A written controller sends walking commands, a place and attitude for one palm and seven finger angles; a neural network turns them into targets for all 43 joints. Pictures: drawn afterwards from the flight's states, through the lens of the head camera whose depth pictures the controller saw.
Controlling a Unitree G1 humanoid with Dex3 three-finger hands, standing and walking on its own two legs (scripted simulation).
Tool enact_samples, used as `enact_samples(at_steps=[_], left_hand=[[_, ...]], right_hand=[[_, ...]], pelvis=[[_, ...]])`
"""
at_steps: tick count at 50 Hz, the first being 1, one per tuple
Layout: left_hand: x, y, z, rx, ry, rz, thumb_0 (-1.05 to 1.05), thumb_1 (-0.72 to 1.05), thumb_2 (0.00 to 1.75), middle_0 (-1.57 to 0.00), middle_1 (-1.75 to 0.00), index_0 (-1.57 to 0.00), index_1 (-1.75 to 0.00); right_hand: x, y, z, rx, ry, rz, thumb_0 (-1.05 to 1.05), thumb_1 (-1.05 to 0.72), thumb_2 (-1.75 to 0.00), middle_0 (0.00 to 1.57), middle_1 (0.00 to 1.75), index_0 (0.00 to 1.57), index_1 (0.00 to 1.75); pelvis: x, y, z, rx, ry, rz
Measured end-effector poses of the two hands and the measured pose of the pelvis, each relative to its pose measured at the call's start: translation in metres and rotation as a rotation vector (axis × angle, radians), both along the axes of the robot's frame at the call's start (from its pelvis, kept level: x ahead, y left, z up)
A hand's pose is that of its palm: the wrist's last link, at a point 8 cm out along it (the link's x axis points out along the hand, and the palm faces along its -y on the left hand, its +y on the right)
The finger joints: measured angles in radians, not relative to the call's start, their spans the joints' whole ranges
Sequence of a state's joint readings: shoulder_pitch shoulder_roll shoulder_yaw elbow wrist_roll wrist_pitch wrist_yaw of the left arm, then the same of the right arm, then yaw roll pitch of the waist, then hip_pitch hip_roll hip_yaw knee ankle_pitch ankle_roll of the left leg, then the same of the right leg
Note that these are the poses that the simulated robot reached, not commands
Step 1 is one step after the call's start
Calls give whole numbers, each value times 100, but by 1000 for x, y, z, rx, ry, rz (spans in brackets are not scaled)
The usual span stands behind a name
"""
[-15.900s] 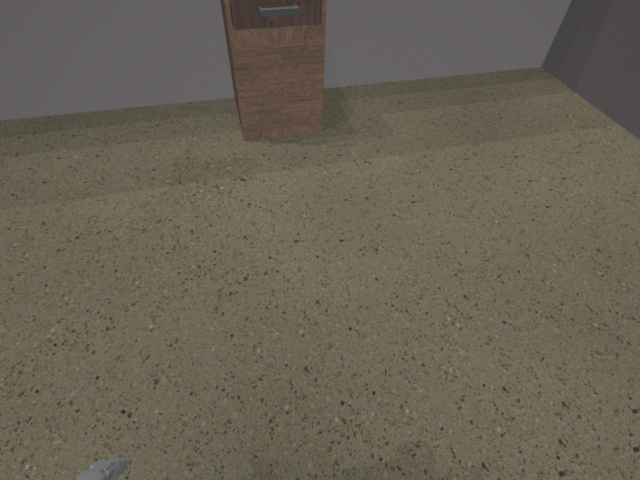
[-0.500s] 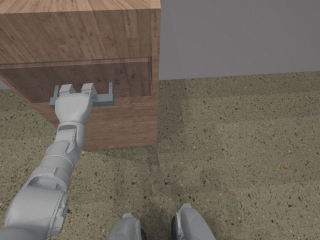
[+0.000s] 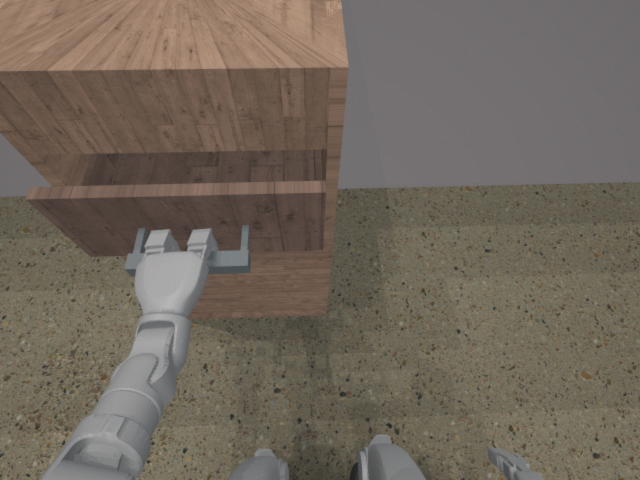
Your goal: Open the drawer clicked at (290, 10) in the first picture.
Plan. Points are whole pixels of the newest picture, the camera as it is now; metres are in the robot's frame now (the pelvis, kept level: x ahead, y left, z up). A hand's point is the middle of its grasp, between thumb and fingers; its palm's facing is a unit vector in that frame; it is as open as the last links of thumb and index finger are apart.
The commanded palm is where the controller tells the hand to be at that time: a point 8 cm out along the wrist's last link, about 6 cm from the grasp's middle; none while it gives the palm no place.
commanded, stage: pull the drawer open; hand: left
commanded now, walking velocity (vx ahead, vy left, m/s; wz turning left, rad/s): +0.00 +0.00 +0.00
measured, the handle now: (191, 248) +0.43 +0.20 -0.05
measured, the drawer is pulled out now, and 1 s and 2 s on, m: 0.07 0.20 0.30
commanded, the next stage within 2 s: none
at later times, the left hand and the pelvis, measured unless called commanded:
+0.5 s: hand (182, 337) +0.30 +0.19 -0.07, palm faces -0.04 -0.08 -1.00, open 6.0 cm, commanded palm +0.27 +0.20 -0.02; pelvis -0.01 +0.00 +0.00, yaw +0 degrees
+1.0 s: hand (176, 385) +0.24 +0.19 -0.07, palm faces -0.03 -0.09 -1.00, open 6.0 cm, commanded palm +0.20 +0.21 -0.02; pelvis -0.02 -0.02 -0.01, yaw +1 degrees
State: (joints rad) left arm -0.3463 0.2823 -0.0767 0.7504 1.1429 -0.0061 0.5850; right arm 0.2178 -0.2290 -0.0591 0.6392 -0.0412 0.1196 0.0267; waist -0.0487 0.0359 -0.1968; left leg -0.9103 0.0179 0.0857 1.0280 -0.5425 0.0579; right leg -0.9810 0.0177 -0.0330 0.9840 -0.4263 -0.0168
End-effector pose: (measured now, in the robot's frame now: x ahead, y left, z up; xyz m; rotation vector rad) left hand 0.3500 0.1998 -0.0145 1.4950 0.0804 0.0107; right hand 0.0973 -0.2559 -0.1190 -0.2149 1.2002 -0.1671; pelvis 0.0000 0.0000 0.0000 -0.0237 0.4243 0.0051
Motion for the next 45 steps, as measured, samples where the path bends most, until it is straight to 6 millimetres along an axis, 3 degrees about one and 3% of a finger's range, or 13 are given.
enact_samples(at_steps=[10,30,45], left_hand=[[-27,-1,0,-1,-2,5,1,68,77,-28,-135,-38,-131],[-78,-4,0,-6,-8,15,2,67,79,-28,-135,-39,-132],[-116,-6,0,-14,-6,30,2,67,79,-28,-135,-39,-132]], right_hand=[[12,5,3,7,-40,24,0,-90,-89,20,30,20,30],[14,3,3,19,-120,43,0,-90,-89,20,30,20,30],[34,1,7,30,-207,77,0,-90,-89,20,30,20,30]], pelvis=[[-1,-1,1,2,-24,3],[-12,-6,-3,13,-60,-2],[-16,-13,-5,22,-77,-2]])
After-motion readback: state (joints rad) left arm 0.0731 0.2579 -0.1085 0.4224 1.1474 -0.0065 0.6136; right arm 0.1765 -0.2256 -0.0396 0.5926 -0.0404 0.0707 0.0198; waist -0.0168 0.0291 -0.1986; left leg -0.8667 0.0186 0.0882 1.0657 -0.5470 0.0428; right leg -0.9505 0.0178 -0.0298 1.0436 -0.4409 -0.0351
